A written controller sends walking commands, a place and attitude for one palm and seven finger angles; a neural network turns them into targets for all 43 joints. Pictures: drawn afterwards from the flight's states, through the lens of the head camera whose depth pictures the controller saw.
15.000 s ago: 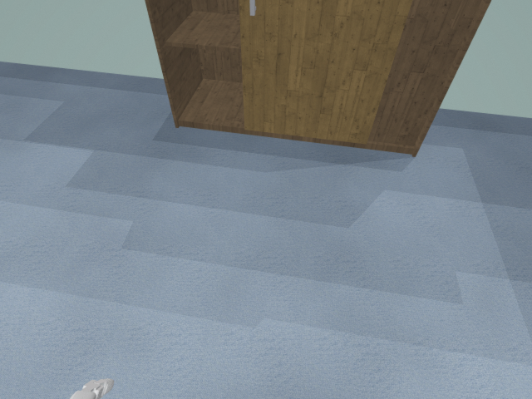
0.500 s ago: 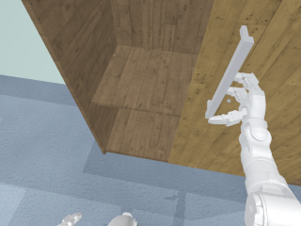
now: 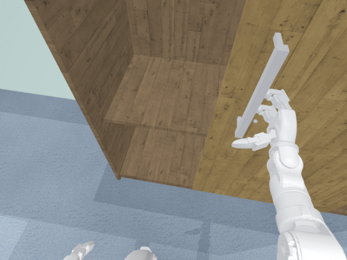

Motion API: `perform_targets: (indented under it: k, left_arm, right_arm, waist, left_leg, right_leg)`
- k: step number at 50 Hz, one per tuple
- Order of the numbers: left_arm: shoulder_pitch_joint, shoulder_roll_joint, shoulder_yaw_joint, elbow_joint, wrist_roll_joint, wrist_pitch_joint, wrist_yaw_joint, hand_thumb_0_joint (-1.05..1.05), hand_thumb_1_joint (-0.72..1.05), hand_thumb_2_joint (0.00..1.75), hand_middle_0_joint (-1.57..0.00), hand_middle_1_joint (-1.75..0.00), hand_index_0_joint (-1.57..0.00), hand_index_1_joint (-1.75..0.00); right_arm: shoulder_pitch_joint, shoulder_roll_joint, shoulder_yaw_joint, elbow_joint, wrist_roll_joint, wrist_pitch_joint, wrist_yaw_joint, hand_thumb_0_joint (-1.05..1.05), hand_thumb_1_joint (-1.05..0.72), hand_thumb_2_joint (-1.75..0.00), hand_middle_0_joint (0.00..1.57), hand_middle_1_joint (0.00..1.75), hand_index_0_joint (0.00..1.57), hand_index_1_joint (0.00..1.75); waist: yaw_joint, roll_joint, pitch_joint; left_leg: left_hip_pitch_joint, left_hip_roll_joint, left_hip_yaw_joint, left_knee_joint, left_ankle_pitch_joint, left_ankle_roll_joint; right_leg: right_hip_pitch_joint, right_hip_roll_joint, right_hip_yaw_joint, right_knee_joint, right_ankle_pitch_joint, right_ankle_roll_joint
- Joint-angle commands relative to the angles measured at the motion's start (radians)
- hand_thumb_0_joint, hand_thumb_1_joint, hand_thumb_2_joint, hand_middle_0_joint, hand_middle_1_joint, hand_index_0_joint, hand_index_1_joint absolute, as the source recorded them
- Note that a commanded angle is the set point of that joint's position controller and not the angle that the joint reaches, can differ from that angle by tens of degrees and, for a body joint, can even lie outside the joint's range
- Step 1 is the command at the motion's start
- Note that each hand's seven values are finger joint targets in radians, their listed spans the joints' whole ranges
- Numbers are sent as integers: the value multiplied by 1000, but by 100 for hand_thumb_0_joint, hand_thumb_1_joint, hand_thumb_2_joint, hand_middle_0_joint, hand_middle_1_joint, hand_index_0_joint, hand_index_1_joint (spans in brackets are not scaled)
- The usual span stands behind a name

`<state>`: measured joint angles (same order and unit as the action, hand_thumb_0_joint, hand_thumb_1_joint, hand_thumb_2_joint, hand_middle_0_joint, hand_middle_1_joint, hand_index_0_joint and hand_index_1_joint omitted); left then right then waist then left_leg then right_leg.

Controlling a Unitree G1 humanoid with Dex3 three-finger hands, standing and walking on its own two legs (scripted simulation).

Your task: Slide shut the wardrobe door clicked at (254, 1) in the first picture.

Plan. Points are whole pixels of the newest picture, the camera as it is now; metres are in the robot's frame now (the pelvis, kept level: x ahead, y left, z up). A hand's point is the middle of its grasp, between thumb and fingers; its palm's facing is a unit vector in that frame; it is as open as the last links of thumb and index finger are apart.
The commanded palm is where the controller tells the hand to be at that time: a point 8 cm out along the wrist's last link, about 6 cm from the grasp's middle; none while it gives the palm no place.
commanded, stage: slide the fingers in behind the handle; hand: right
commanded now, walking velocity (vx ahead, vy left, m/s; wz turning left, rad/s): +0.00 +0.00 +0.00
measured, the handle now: (254, 94) +0.49 -0.12 +0.11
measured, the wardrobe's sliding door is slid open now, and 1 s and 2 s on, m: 0.43 0.43 0.43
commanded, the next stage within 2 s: grip the handle and tug to test in 1.28 s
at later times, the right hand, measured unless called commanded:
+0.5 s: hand (248, 119) +0.43 -0.11 +0.08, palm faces +0.04 +1.00 -0.02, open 14.0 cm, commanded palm +0.40 -0.16 +0.08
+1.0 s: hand (243, 117) +0.44 -0.10 +0.08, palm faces +0.05 +1.00 -0.02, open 14.0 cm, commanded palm +0.40 -0.15 +0.08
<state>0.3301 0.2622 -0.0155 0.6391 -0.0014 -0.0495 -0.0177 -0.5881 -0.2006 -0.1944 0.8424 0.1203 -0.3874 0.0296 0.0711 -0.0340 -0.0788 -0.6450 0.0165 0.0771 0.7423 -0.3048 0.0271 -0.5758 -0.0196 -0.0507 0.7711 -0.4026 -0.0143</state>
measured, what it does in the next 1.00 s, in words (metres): stands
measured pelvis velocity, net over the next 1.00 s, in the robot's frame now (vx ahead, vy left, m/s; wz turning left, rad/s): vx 0.01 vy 0.00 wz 0.01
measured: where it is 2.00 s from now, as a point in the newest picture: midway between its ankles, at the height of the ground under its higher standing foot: outside the picture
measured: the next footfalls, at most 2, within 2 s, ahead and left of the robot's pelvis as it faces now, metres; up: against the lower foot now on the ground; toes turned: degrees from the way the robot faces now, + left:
none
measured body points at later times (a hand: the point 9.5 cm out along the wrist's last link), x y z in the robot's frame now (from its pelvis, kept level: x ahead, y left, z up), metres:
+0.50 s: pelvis +0.00 +0.00 +0.00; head +0.07 +0.01 +0.45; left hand +0.08 +0.25 -0.12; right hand +0.43 -0.17 +0.08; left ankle +0.03 +0.10 -0.71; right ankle -0.02 -0.11 -0.71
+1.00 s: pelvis +0.01 +0.00 +0.00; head +0.07 +0.01 +0.45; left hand +0.08 +0.25 -0.12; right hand +0.43 -0.16 +0.08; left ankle +0.03 +0.10 -0.71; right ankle -0.02 -0.11 -0.71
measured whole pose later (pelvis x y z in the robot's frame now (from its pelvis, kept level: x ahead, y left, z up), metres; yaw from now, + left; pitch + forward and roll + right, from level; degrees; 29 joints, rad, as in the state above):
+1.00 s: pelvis +0.01 +0.00 +0.00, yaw +1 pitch +12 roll +0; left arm 0.34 0.25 -0.01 0.64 0.01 -0.06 -0.03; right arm -0.57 -0.14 -0.15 0.79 0.09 -0.37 -0.06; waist 0.07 -0.04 -0.08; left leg -0.65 0.01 0.07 0.74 -0.31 0.03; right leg -0.57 -0.02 -0.06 0.76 -0.41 -0.01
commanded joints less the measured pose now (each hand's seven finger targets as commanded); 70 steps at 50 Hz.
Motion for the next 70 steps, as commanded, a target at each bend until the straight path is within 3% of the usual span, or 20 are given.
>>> perform_targets:
  k: [1, 4, 7, 9, 12, 16, 18, 21, 23, 25, 26, 30, 34, 40, 41, 47, 50, 54, 65, 70]
  left_arm:
    - [49, 127, 50, -89, 2, -38, 10, 0, 90, 90, -20, -30, -20, -30]
    - [49, 122, 48, -87, 5, -44, 9, 0, 90, 90, -20, -30, -20, -30]
    - [60, 128, 52, -91, 11, -42, 5, 0, 90, 90, -20, -30, -20, -30]
    - [51, 119, 49, -103, 10, -43, -1, 0, 90, 90, -20, -30, -20, -30]
    - [55, 123, 53, -103, 7, -37, -3, 0, 90, 90, -20, -30, -20, -30]
    - [50, 119, 53, -107, 9, -37, 0, 0, 90, 90, -20, -30, -20, -30]
    - [56, 119, 56, -103, 11, -39, 1, 0, 90, 90, -20, -30, -20, -30]
    - [48, 114, 54, -92, 5, -46, -1, 0, 90, 90, -20, -30, -20, -30]
    - [54, 121, 56, -83, 7, -46, 1, 0, 90, 90, -20, -30, -20, -30]
    - [54, 123, 57, -87, 8, -46, 4, 0, 90, 90, -20, -30, -20, -30]
    - [51, 116, 55, -90, 8, -47, 2, 0, 90, 90, -20, -30, -20, -30]
    - [53, 121, 54, -84, 10, -49, -1, 0, 90, 90, -20, -30, -20, -30]
    - [50, 115, 53, -86, 11, -50, -2, 0, 90, 90, -20, -30, -20, -30]
    - [57, 120, 52, -94, 14, -44, -4, 0, 90, 90, -20, -30, -20, -30]
    - [54, 114, 52, -96, 13, -45, -6, 0, 90, 90, -20, -30, -20, -30]
    - [60, 115, 59, -94, 15, -47, -7, 0, 90, 90, -20, -30, -20, -30]
    - [52, 112, 59, -98, 13, -51, -9, 0, 90, 90, -20, -30, -20, -30]
    - [45, 112, 59, -90, 9, -53, -6, 0, 90, 90, -20, -30, -20, -30]
    - [37, 109, 54, -88, 9, -59, -3, 0, 90, 90, -20, -30, -20, -30]
    - [33, 115, 53, -94, 11, -55, -2, 0, 90, 90, -20, -30, -20, -30]
  right_arm:
    - [-464, -151, -14, -215, -13, -64, -27, 0, 50, -30, 30, 120, 30, 120]
    - [-460, -123, 2, -214, -17, -74, -39, 0, 50, -30, 30, 120, 30, 120]
    - [-414, -165, -44, -209, -18, -72, -51, 0, 50, -30, 30, 120, 30, 120]
    - [-374, -123, -17, -225, -22, -67, -50, 0, 50, -30, 30, 120, 30, 120]
    - [-364, -125, -19, -216, -21, -51, -52, 0, 50, -30, 30, 120, 30, 120]
    - [-386, -115, -8, -275, -16, -51, -55, 0, 50, -30, 30, 120, 30, 120]
    - [-369, -134, -26, -294, -14, -58, -59, 0, 50, -30, 30, 120, 30, 120]
    - [-390, -51, 53, -281, -15, -54, -51, 0, 50, -30, 30, 120, 30, 120]
    - [-405, -79, 28, -253, -15, -48, -57, 0, 50, -30, 30, 120, 30, 120]
    - [-409, -115, 2, -268, -22, -51, -64, 0, 50, -30, 30, 120, 30, 120]
    - [-408, -89, 23, -291, -23, -55, -65, 0, 50, -30, 30, 120, 30, 120]
    - [-388, -91, 8, -226, -20, -46, -80, 0, 50, -30, 30, 120, 30, 120]
    - [-447, -72, 31, -247, -31, -58, -88, 0, 50, -30, 30, 120, 30, 120]
    - [-387, -104, -6, -217, -32, -50, -93, 0, 50, -30, 30, 120, 30, 120]
    - [-420, -74, 28, -250, -35, -55, -91, 0, 50, -30, 30, 120, 30, 120]
    - [-373, -84, 3, -276, -27, -54, -97, 0, 50, -30, 30, 120, 30, 120]
    - [-368, -55, 39, -322, -26, -57, -93, 0, 50, -30, 30, 120, 30, 120]
    - [-361, -35, 57, -310, -24, -49, -92, 0, 50, -30, 30, 120, 30, 120]
    - [-386, -43, 56, -295, -33, -54, -101, 0, 50, -30, 30, 120, 30, 120]
    - [-353, -70, 20, -259, -27, -45, -106, 0, 45, -32, 30, 121, 30, 121]
  waist:
    - [31, 30, -334]
    - [27, 3, -366]
    - [12, 67, -402]
    - [-1, 18, -395]
    - [9, 84, -358]
    - [10, 38, -376]
    - [3, 67, -397]
    - [28, 23, -343]
    - [31, 73, -331]
    - [14, 42, -367]
    - [14, 2, -392]
    - [19, 95, -345]
    - [25, 32, -365]
    - [11, 84, -371]
    - [21, 38, -380]
    - [9, 69, -396]
    - [8, 30, -400]
    - [20, 66, -349]
    - [14, 37, -353]
    - [8, 80, -347]
  left_leg:
    - [242, -25, -59, -73, 242, -8]
    - [237, -26, -54, -59, 269, -4]
    - [292, -26, -57, -51, 318, -8]
    - [289, -24, -54, -48, 333, -2]
    - [292, -26, -56, -58, 338, -7]
    - [305, -24, -63, -64, 342, -7]
    - [330, -24, -64, -59, 367, -8]
    - [257, -27, -53, -66, 322, -6]
    - [259, -26, -56, -75, 297, -10]
    - [280, -24, -60, -68, 302, -5]
    - [286, -23, -59, -62, 314, -4]
    - [281, -26, -57, -71, 305, -8]
    - [261, -24, -58, -67, 279, -6]
    - [306, -26, -61, -60, 333, -6]
    - [294, -25, -63, -59, 328, -8]
    - [312, -26, -61, -60, 357, -9]
    - [302, -26, -56, -58, 363, -4]
    - [280, -26, -53, -72, 320, -8]
    - [277, -23, -55, -70, 302, -4]
    - [294, -23, -62, -77, 290, -8]
  right_leg:
    - [79, 26, 46, -101, 217, -5]
    - [112, 25, 49, -95, 259, 1]
    - [86, 25, 45, -94, 289, -1]
    - [96, 25, 40, -99, 309, 3]
    - [67, 23, 36, -98, 297, -2]
    - [86, 26, 31, -98, 295, -3]
    - [88, 25, 33, -97, 317, -3]
    - [113, 21, 39, -97, 299, 2]
    - [87, 22, 40, -99, 261, -3]
    - [96, 25, 40, -101, 273, -2]
    - [112, 28, 38, -100, 290, 1]
    - [72, 24, 41, -101, 267, -4]
    - [91, 29, 39, -99, 250, -2]
    - [59, 27, 35, -98, 283, -4]
    - [73, 29, 31, -96, 279, -2]
    - [85, 26, 30, -94, 309, -3]
    - [111, 24, 34, -98, 333, 1]
    - [98, 21, 34, -104, 287, 0]
    - [101, 26, 40, -110, 277, 1]
    - [68, 29, 34, -109, 248, -3]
